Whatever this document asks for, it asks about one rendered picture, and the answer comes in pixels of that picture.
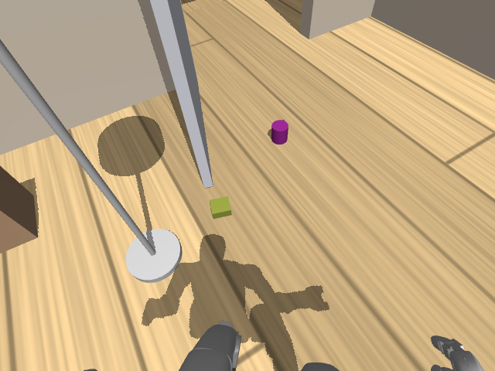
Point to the right robot hand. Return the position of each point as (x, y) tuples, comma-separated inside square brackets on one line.
[(461, 360)]

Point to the floor lamp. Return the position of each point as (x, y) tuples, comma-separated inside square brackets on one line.
[(153, 255)]

